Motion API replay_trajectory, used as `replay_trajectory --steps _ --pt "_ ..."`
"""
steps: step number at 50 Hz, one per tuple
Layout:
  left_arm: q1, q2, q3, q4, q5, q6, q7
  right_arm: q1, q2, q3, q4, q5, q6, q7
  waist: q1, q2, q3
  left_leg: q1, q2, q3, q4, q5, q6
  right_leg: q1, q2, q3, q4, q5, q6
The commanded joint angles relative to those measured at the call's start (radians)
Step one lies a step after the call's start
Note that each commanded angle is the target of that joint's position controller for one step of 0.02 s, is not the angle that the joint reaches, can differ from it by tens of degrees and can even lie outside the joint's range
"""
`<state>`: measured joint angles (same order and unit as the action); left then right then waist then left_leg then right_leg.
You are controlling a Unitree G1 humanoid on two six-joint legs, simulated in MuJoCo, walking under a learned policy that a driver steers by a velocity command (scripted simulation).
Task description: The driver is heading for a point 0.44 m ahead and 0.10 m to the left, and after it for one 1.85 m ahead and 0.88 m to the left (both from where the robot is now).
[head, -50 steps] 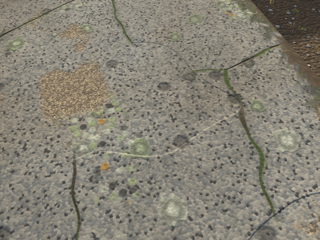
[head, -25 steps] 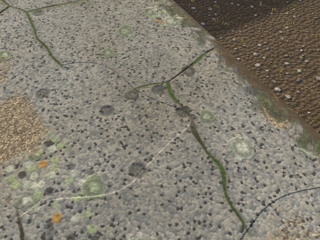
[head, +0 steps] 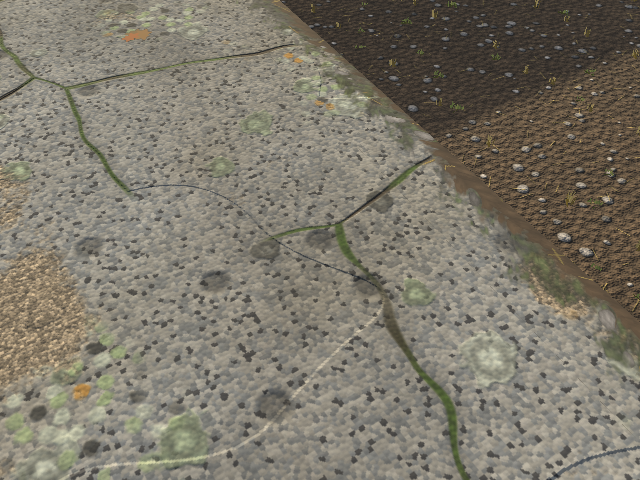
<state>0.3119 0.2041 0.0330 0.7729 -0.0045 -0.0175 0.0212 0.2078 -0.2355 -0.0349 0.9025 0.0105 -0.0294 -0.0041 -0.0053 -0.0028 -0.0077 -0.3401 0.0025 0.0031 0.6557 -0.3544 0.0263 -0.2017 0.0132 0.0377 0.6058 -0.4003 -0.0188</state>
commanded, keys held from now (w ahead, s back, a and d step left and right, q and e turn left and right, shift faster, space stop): w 0.44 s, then w+q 0.12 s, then q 0.44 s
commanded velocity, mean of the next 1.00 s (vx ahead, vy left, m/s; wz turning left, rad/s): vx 0.31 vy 0.00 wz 0.20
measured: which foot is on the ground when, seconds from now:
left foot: down 0.00-0.56, up 0.58-1.00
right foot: down 0.00-0.10, up 0.12-0.54, down 0.56-1.00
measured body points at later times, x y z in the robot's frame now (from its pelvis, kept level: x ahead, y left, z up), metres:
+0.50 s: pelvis +0.19 +0.00 +0.01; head +0.22 +0.00 +0.46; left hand +0.43 +0.21 -0.07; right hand +0.13 -0.27 -0.12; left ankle +0.04 +0.11 -0.73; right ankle +0.36 -0.14 -0.70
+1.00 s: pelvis +0.38 -0.03 +0.01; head +0.41 -0.01 +0.46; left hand +0.42 +0.27 -0.11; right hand +0.60 -0.24 -0.09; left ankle +0.44 +0.11 -0.70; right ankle +0.37 -0.13 -0.73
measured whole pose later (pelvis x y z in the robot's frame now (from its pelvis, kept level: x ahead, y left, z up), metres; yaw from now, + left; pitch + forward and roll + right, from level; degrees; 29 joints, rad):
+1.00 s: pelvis +0.38 -0.03 +0.01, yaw +15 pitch +1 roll -3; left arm 0.16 0.28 0.07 0.81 -0.01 -0.04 0.02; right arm 0.13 -0.27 -0.07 0.71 0.01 0.04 0.03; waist 0.03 0.02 0.05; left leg -0.53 0.08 0.02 0.72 -0.19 -0.01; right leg -0.15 -0.02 -0.26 0.39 -0.26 -0.02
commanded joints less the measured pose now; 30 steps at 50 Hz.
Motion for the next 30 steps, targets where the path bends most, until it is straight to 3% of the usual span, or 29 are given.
replay_trajectory --steps 1,2,4,5,6,7,8,10,12,13,16,18,23,25,26,27,28,29,30 --pt "0.047 0.198 0.055 -0.035 -0.016 -0.034 0.007 -0.116 -0.08 -0.019 -0.092 0.019 -0.058 0.01 0.029 -0.165 0.165 -0.196 0.004 0.017 0.071 -0.059 0.058 -0.036 -0.288 0.426 -0.357 -0.251 -0.218" --pt "0.029 0.189 0.053 -0.034 -0.017 -0.042 0.006 -0.092 -0.079 -0.02 -0.084 0.019 -0.072 0.019 0.008 -0.167 0.151 -0.171 0.014 0.013 0.026 -0.053 0.076 -0.014 -0.286 0.402 -0.33 -0.144 -0.211" --pt "-0.046 0.166 0.047 -0.049 -0.018 -0.042 0.0 0.058 -0.095 -0.032 -0.016 0.018 -0.084 0.031 -0.067 -0.133 0.078 0.108 0.001 0.014 -0.118 0.05 0.093 -0.106 -0.203 0.263 -0.24 0.004 -0.144" --pt "-0.102 0.131 0.037 -0.08 -0.018 -0.046 0.0 0.146 -0.153 -0.051 0.016 0.014 -0.085 0.031 -0.101 -0.031 0.062 0.222 0.065 -0.116 -0.203 0.003 0.12 -0.202 -0.101 0.128 -0.078 0.107 -0.079" --pt "-0.114 0.091 0.03 -0.114 -0.017 -0.062 0.004 0.257 -0.253 -0.081 0.044 0.013 -0.085 0.033 -0.118 0.23 0.024 0.415 0.228 -0.454 -0.343 -0.034 0.223 -0.398 0.043 -0.04 0.254 0.098 0.003" --pt "-0.117 0.129 0.038 -0.124 -0.024 -0.078 0.008 0.304 -0.233 -0.07 0.039 -0.004 -0.085 0.036 -0.139 0.276 -0.001 0.513 0.368 -0.72 -0.447 0.016 0.308 -0.574 0.053 0.037 0.484 -0.158 0.014" --pt "-0.088 0.153 0.047 -0.11 -0.038 -0.087 0.001 0.243 -0.184 -0.053 0.023 -0.007 -0.088 0.033 -0.09 0.163 0.03 0.502 0.374 -0.655 -0.42 0.04 0.288 -0.637 -0.008 0.084 0.596 -0.133 -0.011" --pt "-0.095 0.133 0.044 -0.094 -0.029 -0.089 -0.01 0.153 -0.147 -0.039 -0.011 -0.003 -0.084 0.03 -0.053 0.059 0.058 0.438 0.311 -0.47 -0.438 0.068 0.226 -0.664 -0.086 0.057 0.578 0.044 -0.041" --pt "-0.106 0.123 0.049 -0.093 -0.013 -0.081 -0.019 0.138 -0.107 -0.021 -0.012 -0.008 -0.072 0.029 -0.037 0.077 0.06 0.365 0.242 -0.321 -0.479 0.189 0.182 -0.587 -0.122 0.025 0.493 0.151 -0.033" --pt "-0.11 0.111 0.047 -0.093 -0.01 -0.076 -0.024 0.157 -0.11 -0.02 -0.005 -0.007 -0.068 0.026 -0.038 0.091 0.057 0.356 0.221 -0.266 -0.491 0.261 0.18 -0.572 -0.12 0.001 0.456 0.184 -0.02" --pt "-0.206 0.08 0.032 -0.128 -0.008 -0.072 -0.028 0.182 -0.147 -0.024 0.004 -0.006 -0.058 0.009 -0.056 0.066 0.07 0.326 0.193 -0.163 -0.51 0.391 0.175 -0.55 -0.109 -0.037 0.262 0.281 0.014" --pt "-0.275 0.064 0.021 -0.148 -0.013 -0.076 -0.035 0.192 -0.171 -0.027 0.005 -0.005 -0.054 0.001 -0.073 0.08 0.079 0.286 0.181 -0.119 -0.523 0.384 0.165 -0.488 -0.091 -0.054 0.118 0.372 0.024" --pt "-0.383 0.101 0.023 -0.19 -0.024 -0.083 -0.056 0.239 -0.182 -0.032 0.027 0.014 -0.049 -0.001 -0.085 0.093 0.128 0.304 0.237 -0.125 -0.517 0.351 0.157 -0.415 -0.069 -0.042 -0.037 0.427 -0.001" --pt "-0.366 0.129 0.032 -0.195 -0.022 -0.091 -0.062 0.23 -0.194 -0.038 0.029 0.015 -0.043 -0.002 -0.048 0.096 0.115 0.349 0.258 -0.143 -0.462 0.447 0.141 -0.364 -0.054 -0.033 -0.077 0.377 -0.027" --pt "-0.317 0.153 0.043 -0.185 -0.019 -0.095 -0.06 0.214 -0.211 -0.044 0.023 0.014 -0.04 -0.003 -0.012 0.108 0.079 0.357 0.254 -0.14 -0.398 0.587 0.131 -0.279 -0.031 -0.046 -0.087 0.349 -0.042" --pt "-0.205 0.185 0.062 -0.155 -0.016 -0.095 -0.053 0.196 -0.215 -0.045 0.017 0.012 -0.036 -0.003 0.055 0.106 0.005 0.334 0.22 -0.112 -0.263 0.739 0.11 -0.114 -0.005 -0.065 -0.103 0.338 -0.065" --pt "-0.022 0.231 0.085 -0.107 -0.014 -0.093 -0.04 0.183 -0.191 -0.036 0.003 0.001 -0.035 -0.003 0.139 0.093 -0.119 0.21 0.165 -0.081 -0.045 0.713 0.076 0.162 -0.041 -0.034 -0.074 0.335 -0.097" --pt "0.148 0.323 0.103 -0.084 0.009 -0.085 -0.024 0.205 -0.112 -0.011 -0.032 -0.032 -0.037 -0.004 0.17 -0.092 -0.3 -0.004 0.061 -0.033 0.31 0.317 0.029 0.458 -0.285 0.226 -0.056 0.367 -0.15" --pt "0.118 0.336 0.094 -0.083 0.034 -0.083 -0.037 0.358 -0.017 0.01 -0.025 0.01 -0.053 0.0 0.075 -0.357 -0.434 -0.266 -0.073 -0.114 0.585 -0.251 -0.01 0.617 -0.477 0.682 -0.25 0.278 -0.29"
